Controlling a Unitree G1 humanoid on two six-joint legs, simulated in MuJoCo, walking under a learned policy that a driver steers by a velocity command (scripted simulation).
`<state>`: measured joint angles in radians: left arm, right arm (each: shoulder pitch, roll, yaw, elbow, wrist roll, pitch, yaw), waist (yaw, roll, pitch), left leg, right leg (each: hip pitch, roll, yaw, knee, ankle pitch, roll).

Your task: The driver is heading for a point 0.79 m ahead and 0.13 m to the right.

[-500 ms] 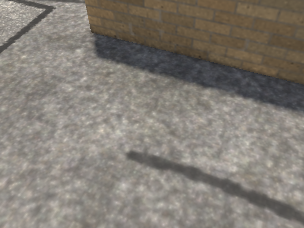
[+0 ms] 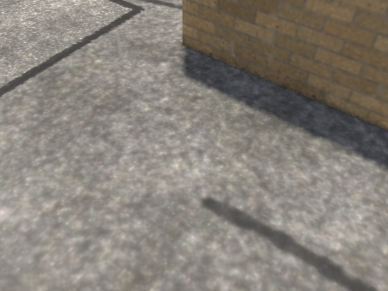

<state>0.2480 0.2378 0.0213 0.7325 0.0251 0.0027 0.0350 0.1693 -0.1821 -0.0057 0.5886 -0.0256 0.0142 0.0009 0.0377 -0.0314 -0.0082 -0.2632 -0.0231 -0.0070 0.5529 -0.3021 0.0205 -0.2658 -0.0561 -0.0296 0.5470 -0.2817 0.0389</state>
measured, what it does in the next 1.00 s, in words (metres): walks ahead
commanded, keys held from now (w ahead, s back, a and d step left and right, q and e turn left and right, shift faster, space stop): no key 0.36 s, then w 0.42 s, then no key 0.22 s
